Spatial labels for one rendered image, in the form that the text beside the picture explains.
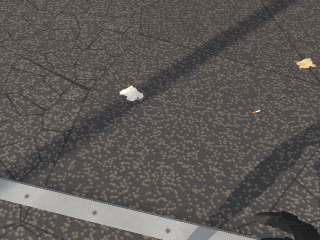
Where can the robot right hand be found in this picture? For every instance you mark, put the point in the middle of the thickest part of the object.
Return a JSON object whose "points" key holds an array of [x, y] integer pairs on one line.
{"points": [[289, 223]]}

